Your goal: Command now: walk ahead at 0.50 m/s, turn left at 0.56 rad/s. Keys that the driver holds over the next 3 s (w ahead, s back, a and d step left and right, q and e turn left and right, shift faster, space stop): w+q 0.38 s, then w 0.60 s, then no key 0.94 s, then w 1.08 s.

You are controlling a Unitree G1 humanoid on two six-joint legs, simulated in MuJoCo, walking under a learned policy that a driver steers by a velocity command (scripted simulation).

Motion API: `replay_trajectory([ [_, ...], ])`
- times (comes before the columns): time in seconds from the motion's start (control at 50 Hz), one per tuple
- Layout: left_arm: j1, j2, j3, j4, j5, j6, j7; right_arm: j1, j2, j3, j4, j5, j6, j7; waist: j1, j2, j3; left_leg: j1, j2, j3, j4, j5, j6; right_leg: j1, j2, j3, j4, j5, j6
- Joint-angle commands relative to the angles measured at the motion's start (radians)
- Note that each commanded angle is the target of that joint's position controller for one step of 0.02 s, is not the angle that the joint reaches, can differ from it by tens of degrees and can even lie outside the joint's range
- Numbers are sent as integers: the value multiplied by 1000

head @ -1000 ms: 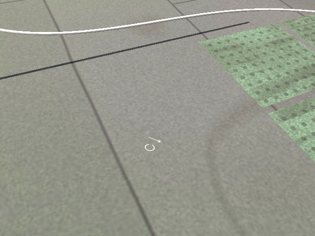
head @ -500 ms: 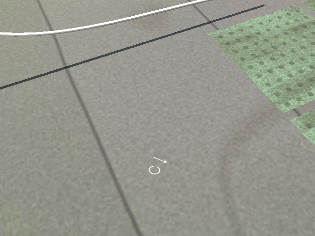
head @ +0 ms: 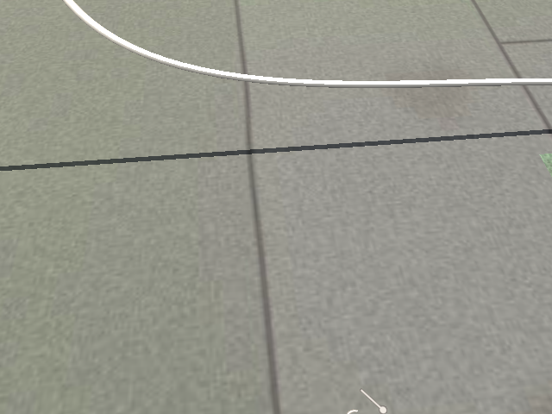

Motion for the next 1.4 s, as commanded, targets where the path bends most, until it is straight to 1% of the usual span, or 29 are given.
replay_trajectory([
  [0.02, -103, 141, 29, -186, -13, -23, -25, 380, -297, -88, 32, 14, 15, -26, -154, 106, -325, 756, 402, -906, -306, -121, 281, -721, 114, 283, 778, -52, -1],
  [0.04, -193, 140, 26, -217, -16, -38, -30, 328, -267, -79, 38, 23, 19, -36, -133, 39, -175, 663, 386, -738, -336, -66, 238, -816, 38, 343, 731, 65, -15],
  [0.08, -161, 136, 24, -196, -8, -45, -25, 236, -180, -57, 30, 32, 5, -43, -44, -53, -68, 441, 296, -547, -355, 181, 152, -701, -21, 347, 551, 166, -14],
  [0.12, -122, 124, 23, -193, 25, -5, -27, 212, -146, -41, 22, 44, -17, -47, 3, -39, -83, 345, 230, -448, -363, 328, 129, -591, -35, 353, 469, 165, 15],
  [0.16, -141, 109, 20, -211, 32, 22, -36, 248, -171, -43, 30, 52, -35, -45, 13, -23, -78, 311, 195, -409, -369, 393, 123, -590, -32, 335, 400, 177, 40],
  [0.26, -355, 121, 15, -299, 25, 39, -43, 366, -195, -46, 34, 48, -35, -40, -59, 37, -36, 347, 158, -418, -385, 373, 69, -709, -17, 313, 186, 362, 64],
  [0.4, -555, 126, -7, -391, 13, 22, -56, 470, -209, -45, 31, 34, -27, -53, -129, 74, -24, 506, 173, -469, -313, 458, 50, -731, 52, 309, -63, 446, 33],
  [0.46, -488, 145, -5, -387, 10, 6, -55, 436, -218, -43, 24, 31, -34, -63, -84, 93, -29, 487, 194, -464, -277, 558, 3, -539, 79, 304, -183, 425, -18],
  [0.5, -277, 190, 17, -322, 8, -6, -37, 401, -241, -45, 23, 28, -44, -57, 11, 79, -121, 469, 159, -424, -75, 787, -35, -270, 136, 275, -235, 365, -61],
  [0.52, -132, 218, 28, -288, 15, -18, -25, 391, -230, -42, 20, 31, -49, -50, 82, 49, -203, 377, 110, -386, 125, 680, -52, -64, 76, 321, -264, 380, -90],
  [0.54, 5, 302, 45, -283, 40, -21, -10, 437, -146, -20, -13, 47, -54, -44, 101, -90, -355, 188, 27, -319, 436, 312, -79, 175, -175, 633, -273, 225, -152],
  [0.56, -7, 356, 63, -255, 40, -9, -22, 575, -118, -18, -1, 67, -48, -43, 17, -315, -404, -49, -110, -273, 661, -355, -105, 273, -341, 1075, -424, 244, -267],
  [0.58, -101, 255, 45, -274, 11, 0, -32, 508, -177, -22, 16, 30, -37, -50, -7, -120, -253, -126, -29, -309, 716, -277, -93, 137, -296, 1039, -457, 86, -248],
  [0.6, -181, 184, 28, -285, 2, -1, -36, 412, -174, -20, 1, 24, -36, -42, -12, -29, -124, -127, 7, -296, 676, -189, -98, -9, -249, 866, -475, 107, -229],
  [0.64, -195, 146, 14, -263, 8, -11, -35, 343, -155, -14, -23, 14, -29, -28, -31, -41, -63, -100, 55, -274, 589, -140, -104, -122, -161, 671, -510, 303, -190],
  [0.7, -130, 151, 12, -214, -5, -37, -41, 349, -130, -6, -23, 4, -9, -13, -52, -86, -77, -77, 70, -242, 530, -126, -123, -149, -126, 558, -538, 490, -193],
  [0.76, -83, 166, 16, -186, -12, -44, -42, 235, -119, 6, -61, 0, -5, -3, -39, -78, -44, -180, 116, -193, 441, -42, -147, -130, -118, 495, -594, 508, -209],
  [0.84, -26, 165, 13, -157, -15, -38, -44, 57, -86, 31, -116, 8, -11, 5, -1, -76, -17, -174, 134, -125, 197, 98, -172, -123, -68, 398, -607, 591, -184],
  [0.92, 34, 191, 17, -130, -11, -34, -41, -44, -91, 39, -144, 17, -16, 2, 30, -80, -14, -106, 107, -88, 35, 132, -159, -64, -92, 379, -572, 671, -171],
  [0.98, 40, 204, 19, -114, -5, -24, -34, -51, -112, 33, -153, 15, -21, -6, 16, -84, -12, -60, 85, -86, -31, 55, -123, 10, -132, 388, -507, 776, -160],
  [1.02, 24, 203, 17, -104, -8, -13, -28, 107, -120, 23, -96, 2, -37, -19, -56, -65, -80, 135, 26, -69, -139, 68, -89, 31, -94, 348, -291, 1047, -124],
  [1.04, 27, 187, 10, -106, -18, -12, -25, 246, -148, 12, -48, -15, -53, -30, -106, -39, -169, 343, 57, -98, -171, 176, -62, -48, -51, 317, -118, 986, -94],
  [1.06, 21, 143, -6, -151, -27, -16, -21, 406, -226, -5, -25, -36, -62, -44, -154, 77, -309, 597, 307, -332, -124, 439, -12, -241, 8, 271, 169, 581, -64],
  [1.08, 174, 73, -17, -138, -57, -7, -18, 407, -299, -28, -14, -5, -47, -43, -88, 291, -436, 765, 538, -659, -157, 756, 152, -482, 172, 268, 478, -136, -35],
  [1.1, 98, 174, 11, -118, -23, 11, -4, 376, -236, -20, -22, 42, -39, -38, -93, 88, -364, 665, 464, -574, -161, 818, 129, -510, 126, 384, 518, -87, -42],
  [1.12, 33, 142, 5, -136, -22, 11, -8, 285, -173, 1, -26, 44, -43, -39, -58, 90, -237, 552, 421, -445, -190, 857, 102, -536, 100, 388, 494, -34, -41],
  [1.16, -12, 121, 3, -131, -5, 28, -14, 204, -96, 26, -24, 42, -47, -44, -14, 72, -124, 384, 333, -323, -269, 788, 35, -497, 51, 376, 385, 42, -25],
  [1.26, 13, 78, -5, -100, 6, 76, -25, 185, -116, 34, 12, 34, -64, -50, 51, 84, -157, 232, 268, -181, -316, 815, 23, -320, 66, 336, 218, 161, 12],
  [1.4, -127, 83, -21, -93, 1, 92, 2, 255, -121, 39, 79, 24, -27, -56, -10, 103, -114, 205, 264, -221, -331, 360, 14, -242, 58, 302, -86, 189, -2],
])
